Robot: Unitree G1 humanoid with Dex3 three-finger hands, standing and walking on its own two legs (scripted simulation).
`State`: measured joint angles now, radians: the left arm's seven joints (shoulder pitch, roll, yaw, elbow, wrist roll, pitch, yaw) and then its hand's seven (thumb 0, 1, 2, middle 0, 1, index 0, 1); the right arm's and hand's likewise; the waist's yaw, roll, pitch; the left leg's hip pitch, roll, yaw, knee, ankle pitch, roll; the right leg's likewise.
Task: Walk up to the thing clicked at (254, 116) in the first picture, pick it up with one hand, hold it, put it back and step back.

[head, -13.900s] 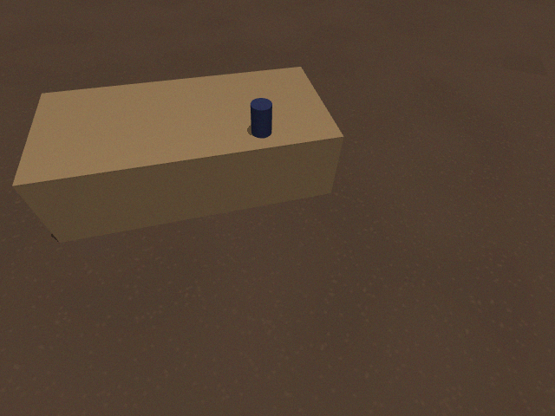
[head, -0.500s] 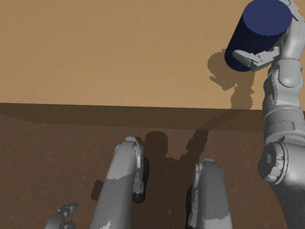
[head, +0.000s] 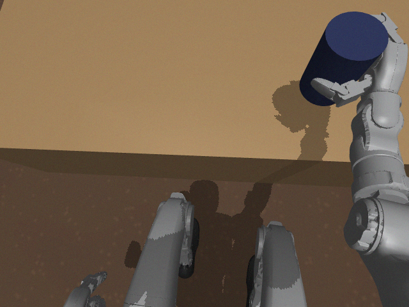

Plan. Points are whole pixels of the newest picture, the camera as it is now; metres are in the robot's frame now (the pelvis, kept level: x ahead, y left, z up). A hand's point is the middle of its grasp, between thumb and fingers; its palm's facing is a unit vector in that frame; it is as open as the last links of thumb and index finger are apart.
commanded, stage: lift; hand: right
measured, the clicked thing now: (336, 64) +0.55 -0.13 +0.02
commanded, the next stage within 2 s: hold in 1.88 s
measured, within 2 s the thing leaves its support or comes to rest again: neither
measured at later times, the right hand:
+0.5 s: hand (368, 62) +0.49 -0.14 +0.10, palm faces +0.07 +1.00 -0.02, open 11.8 cm
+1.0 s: hand out of the picture +0.44 -0.14 +0.19, palm faces +0.08 +1.00 -0.01, open 11.8 cm
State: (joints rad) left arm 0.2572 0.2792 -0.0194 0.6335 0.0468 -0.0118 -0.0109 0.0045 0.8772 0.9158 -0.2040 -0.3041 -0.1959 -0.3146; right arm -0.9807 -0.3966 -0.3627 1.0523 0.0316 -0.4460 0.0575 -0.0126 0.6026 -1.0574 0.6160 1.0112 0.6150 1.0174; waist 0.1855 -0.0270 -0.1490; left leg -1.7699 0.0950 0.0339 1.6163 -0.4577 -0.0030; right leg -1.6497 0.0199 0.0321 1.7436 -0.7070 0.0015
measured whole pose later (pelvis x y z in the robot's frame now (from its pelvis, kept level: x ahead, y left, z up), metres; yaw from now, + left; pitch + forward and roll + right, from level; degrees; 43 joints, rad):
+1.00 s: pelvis +0.04 +0.01 +0.15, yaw +1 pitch +18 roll +1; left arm 0.24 0.25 0.03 0.69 0.01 -0.09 0.03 0.01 0.85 0.93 -0.19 -0.29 -0.18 -0.31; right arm -0.36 -0.20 -0.16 0.58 0.13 -0.39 0.01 -0.01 0.61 -1.06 0.63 0.99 0.63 1.00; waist 0.05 0.00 -0.11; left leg -1.02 0.06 0.06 1.08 -0.37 0.00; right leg -0.90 -0.01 0.03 1.16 -0.57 0.01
